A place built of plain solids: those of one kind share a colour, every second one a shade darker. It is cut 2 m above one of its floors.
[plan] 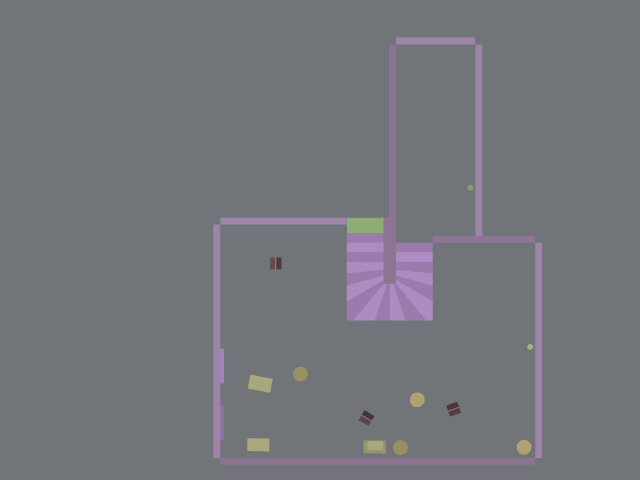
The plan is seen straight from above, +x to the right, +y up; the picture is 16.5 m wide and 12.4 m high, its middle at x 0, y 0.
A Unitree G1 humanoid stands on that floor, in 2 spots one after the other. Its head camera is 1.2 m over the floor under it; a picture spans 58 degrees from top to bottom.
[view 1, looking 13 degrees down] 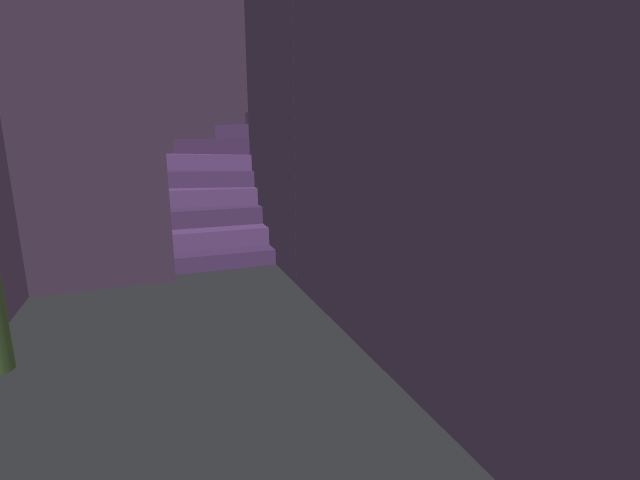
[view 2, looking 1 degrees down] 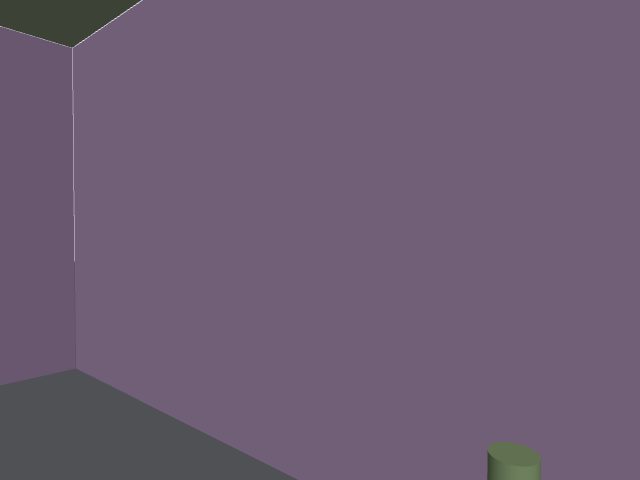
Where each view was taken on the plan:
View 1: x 3.03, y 3.93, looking -111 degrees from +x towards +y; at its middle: wall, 3.07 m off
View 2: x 2.49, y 0.96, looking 40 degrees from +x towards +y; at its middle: wall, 1.99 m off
